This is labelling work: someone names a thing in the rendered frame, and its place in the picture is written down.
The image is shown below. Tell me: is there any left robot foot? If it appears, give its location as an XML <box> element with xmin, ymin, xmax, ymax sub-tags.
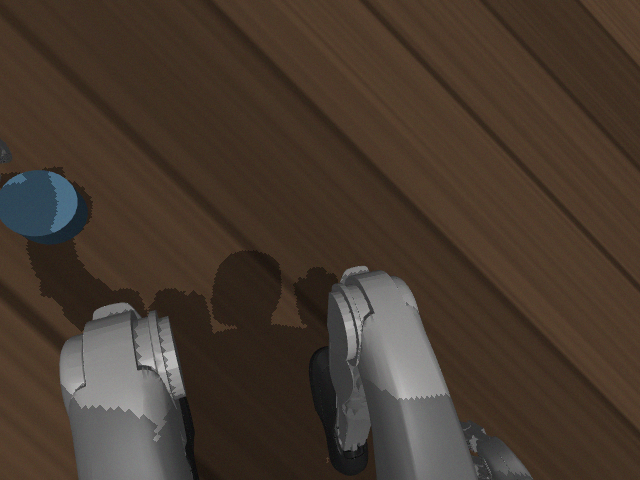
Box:
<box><xmin>179</xmin><ymin>396</ymin><xmax>199</xmax><ymax>480</ymax></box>

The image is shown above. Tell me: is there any right robot hand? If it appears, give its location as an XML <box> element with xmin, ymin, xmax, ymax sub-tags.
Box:
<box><xmin>460</xmin><ymin>420</ymin><xmax>534</xmax><ymax>480</ymax></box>

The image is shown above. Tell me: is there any right robot foot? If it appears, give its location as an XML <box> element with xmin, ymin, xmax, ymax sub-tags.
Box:
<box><xmin>309</xmin><ymin>346</ymin><xmax>368</xmax><ymax>476</ymax></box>

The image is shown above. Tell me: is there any tin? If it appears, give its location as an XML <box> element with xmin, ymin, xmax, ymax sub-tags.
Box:
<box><xmin>0</xmin><ymin>170</ymin><xmax>88</xmax><ymax>245</ymax></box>

